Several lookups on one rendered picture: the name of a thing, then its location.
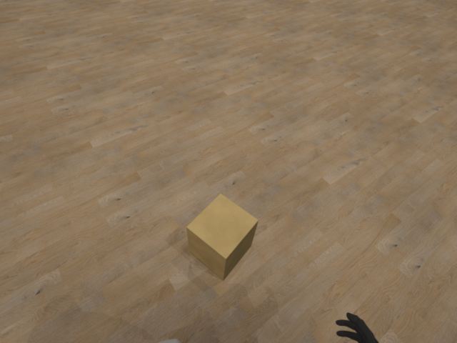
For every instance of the carton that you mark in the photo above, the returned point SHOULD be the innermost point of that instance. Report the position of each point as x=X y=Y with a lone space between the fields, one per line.
x=220 y=235

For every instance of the right robot hand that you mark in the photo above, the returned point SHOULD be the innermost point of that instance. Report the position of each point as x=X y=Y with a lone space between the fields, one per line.
x=363 y=335

